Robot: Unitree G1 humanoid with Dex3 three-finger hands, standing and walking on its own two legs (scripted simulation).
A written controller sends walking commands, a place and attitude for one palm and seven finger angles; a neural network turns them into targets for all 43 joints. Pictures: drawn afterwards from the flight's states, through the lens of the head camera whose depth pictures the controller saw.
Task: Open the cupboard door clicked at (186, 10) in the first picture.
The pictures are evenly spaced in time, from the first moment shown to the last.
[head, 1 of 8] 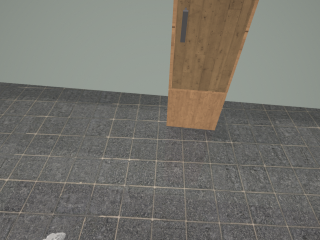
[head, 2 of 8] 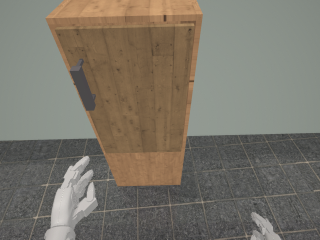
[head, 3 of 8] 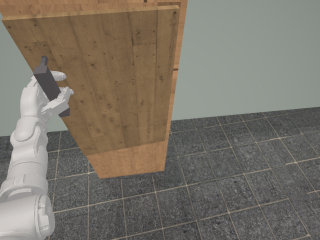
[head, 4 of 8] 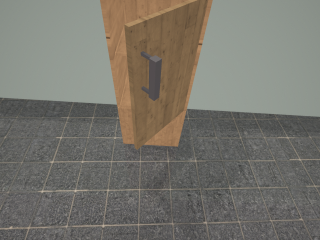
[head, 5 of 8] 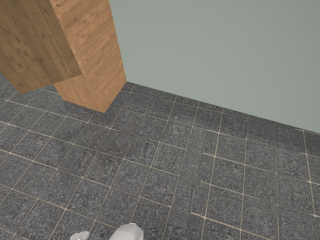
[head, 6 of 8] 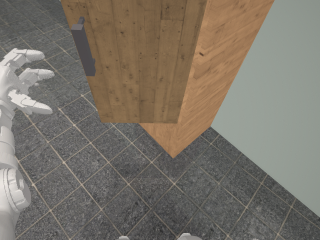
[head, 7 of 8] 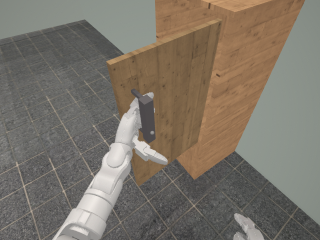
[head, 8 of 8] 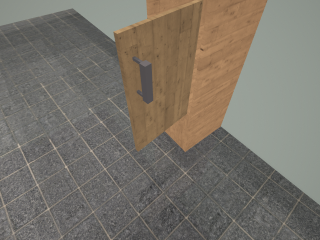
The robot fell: no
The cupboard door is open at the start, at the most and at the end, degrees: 0 97 96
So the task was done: yes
